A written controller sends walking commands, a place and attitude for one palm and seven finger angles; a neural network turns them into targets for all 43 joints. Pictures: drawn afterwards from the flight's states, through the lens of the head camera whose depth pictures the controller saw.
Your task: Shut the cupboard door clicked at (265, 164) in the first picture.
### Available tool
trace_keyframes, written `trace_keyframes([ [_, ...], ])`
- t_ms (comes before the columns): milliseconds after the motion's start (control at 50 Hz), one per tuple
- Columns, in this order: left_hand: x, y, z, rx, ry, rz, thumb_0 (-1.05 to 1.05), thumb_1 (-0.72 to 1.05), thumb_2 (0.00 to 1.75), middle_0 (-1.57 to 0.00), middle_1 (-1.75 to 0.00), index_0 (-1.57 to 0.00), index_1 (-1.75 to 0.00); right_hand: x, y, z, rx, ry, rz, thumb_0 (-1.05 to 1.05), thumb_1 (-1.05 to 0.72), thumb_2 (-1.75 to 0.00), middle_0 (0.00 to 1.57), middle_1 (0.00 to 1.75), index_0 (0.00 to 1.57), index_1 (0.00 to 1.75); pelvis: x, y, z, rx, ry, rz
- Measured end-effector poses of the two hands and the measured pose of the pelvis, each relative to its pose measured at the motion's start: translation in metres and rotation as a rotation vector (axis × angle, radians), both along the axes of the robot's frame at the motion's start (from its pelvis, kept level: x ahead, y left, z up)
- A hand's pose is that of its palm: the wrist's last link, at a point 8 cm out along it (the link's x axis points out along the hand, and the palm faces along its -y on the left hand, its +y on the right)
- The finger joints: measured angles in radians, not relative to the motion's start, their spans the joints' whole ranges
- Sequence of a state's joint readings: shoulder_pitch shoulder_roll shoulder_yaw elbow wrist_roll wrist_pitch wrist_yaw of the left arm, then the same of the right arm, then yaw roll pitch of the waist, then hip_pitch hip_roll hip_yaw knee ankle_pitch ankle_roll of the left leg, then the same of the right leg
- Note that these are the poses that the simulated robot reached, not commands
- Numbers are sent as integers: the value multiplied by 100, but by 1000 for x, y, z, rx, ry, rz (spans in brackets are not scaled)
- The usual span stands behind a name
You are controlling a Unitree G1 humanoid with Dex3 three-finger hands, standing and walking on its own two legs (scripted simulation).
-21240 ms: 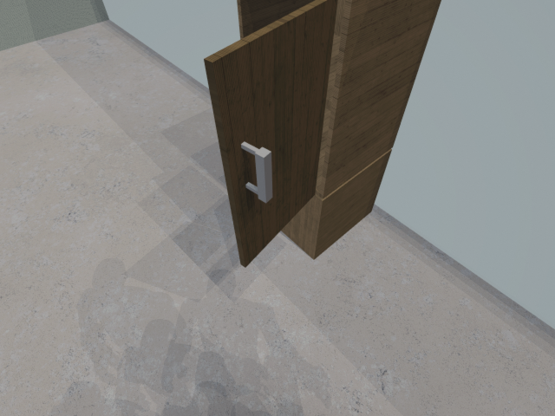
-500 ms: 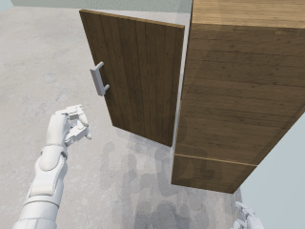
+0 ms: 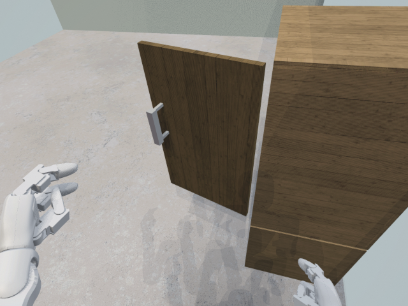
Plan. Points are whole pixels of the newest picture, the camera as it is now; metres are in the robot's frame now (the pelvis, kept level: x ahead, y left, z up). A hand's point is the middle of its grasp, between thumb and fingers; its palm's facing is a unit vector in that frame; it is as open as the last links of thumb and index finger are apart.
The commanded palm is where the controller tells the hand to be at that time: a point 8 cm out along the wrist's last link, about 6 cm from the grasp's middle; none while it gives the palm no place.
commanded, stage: draw the hand back to the body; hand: left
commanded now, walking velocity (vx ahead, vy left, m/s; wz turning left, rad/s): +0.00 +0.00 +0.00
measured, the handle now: (159, 124) +0.63 +0.23 +0.00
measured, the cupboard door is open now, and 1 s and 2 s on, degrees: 75 75 75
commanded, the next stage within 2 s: step back with the hand held close in 0.48 s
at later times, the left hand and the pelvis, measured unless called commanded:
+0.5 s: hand (54, 225) +0.18 +0.25 +0.16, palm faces +0.45 -0.80 -0.41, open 7.4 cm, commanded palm +0.14 +0.28 +0.17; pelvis +0.00 -0.01 +0.00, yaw +0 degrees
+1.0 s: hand (32, 225) +0.18 +0.28 +0.16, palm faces +0.36 -0.78 -0.51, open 7.5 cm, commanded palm +0.12 +0.32 +0.17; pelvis -0.03 +0.02 +0.00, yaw -1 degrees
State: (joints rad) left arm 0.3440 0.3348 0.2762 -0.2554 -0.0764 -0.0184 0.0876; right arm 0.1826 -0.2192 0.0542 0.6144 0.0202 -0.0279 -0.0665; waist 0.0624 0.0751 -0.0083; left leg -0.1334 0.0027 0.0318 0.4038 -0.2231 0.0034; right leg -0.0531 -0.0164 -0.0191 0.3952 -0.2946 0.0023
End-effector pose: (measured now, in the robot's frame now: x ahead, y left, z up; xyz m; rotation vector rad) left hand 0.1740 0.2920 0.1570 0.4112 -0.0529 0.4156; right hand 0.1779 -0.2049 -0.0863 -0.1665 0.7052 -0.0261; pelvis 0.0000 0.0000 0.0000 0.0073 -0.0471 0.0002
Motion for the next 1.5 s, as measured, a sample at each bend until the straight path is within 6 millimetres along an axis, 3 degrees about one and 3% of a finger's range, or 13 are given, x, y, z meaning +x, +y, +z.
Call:
trace_keyframes([
  [140,-30,3,22,93,-30,43,2,89,90,-39,-50,-38,-50,-5,-15,-3,-10,-1,-28,1,-91,-90,21,30,20,30,2,-4,-1,0,-4,-2],
  [220,-39,3,24,102,-42,67,2,89,90,-31,-41,-30,-41,-4,-21,-3,-21,-12,-31,1,-91,-90,21,30,20,30,0,-7,-1,1,-10,3],
  [360,-36,-4,15,59,-43,62,2,89,90,-24,-33,-23,-33,-3,-27,2,-32,-38,-37,1,-91,-90,21,30,20,30,-4,-12,-1,3,-14,3],
  [500,-34,-11,19,66,-61,24,2,89,90,-22,-31,-21,-31,-3,-28,7,-26,-66,-48,1,-91,-90,21,30,20,30,-5,-15,0,1,-21,-4],
  [760,-29,2,19,127,-48,5,2,89,90,-21,-30,-21,-31,-14,-33,-3,-49,20,-92,1,-90,-90,21,30,20,30,-8,-5,-3,-20,46,6],
  [1000,-31,28,21,175,-30,-64,2,88,90,-22,-30,-21,-31,-40,-19,4,-87,55,-174,1,-91,-90,20,30,20,30,-27,23,-5,-11,71,-22],
  [1160,-62,36,22,183,-86,-72,2,89,90,-22,-30,-21,-31,-65,-4,10,-93,25,-153,1,-91,-90,21,30,20,30,-53,29,-8,-21,69,-13],
  [1340,-104,42,15,172,-138,-1,2,88,90,-22,-30,-21,-31,-96,-3,1,-115,36,-104,1,-90,-90,21,30,20,30,-79,26,-13,-42,60,11],
  [1500,-112,38,14,148,-207,-26,2,88,90,-21,-30,-21,-30,-119,-6,0,-152,49,-112,1,-90,-90,21,30,20,30,-92,30,-15,-53,56,6],
])
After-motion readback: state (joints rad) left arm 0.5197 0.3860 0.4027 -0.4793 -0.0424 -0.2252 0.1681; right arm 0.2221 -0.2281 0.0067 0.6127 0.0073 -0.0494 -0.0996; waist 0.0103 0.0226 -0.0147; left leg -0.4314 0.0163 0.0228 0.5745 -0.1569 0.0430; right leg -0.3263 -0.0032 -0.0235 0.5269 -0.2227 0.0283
